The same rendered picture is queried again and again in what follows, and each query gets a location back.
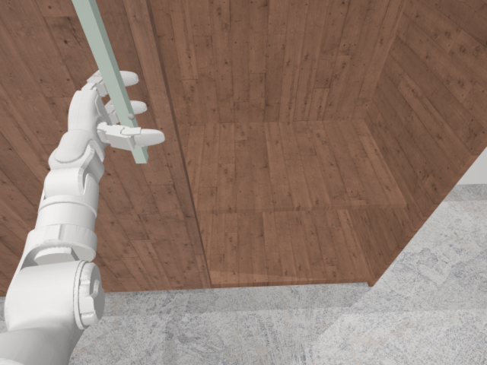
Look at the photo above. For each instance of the robot left forearm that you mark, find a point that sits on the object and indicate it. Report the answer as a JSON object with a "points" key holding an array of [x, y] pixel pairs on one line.
{"points": [[64, 230]]}

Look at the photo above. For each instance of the wardrobe door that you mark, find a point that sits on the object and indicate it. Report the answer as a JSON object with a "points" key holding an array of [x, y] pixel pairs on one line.
{"points": [[148, 235]]}

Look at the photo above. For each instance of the handle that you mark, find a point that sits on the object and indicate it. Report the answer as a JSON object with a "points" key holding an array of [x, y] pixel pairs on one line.
{"points": [[94, 29]]}

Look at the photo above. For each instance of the robot left hand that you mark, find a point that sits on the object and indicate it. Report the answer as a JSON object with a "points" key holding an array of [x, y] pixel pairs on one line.
{"points": [[87, 112]]}

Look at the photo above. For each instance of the robot left upper arm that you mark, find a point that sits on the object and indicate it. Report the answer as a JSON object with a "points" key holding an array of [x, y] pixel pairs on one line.
{"points": [[49, 308]]}

